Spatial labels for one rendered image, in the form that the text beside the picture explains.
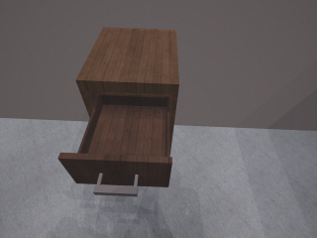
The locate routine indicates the drawer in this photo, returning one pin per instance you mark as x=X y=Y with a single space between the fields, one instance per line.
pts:
x=126 y=135

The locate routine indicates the handle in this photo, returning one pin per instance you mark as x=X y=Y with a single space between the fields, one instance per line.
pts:
x=116 y=190

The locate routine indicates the cabinet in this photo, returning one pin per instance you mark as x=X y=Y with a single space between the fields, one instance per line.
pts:
x=132 y=61

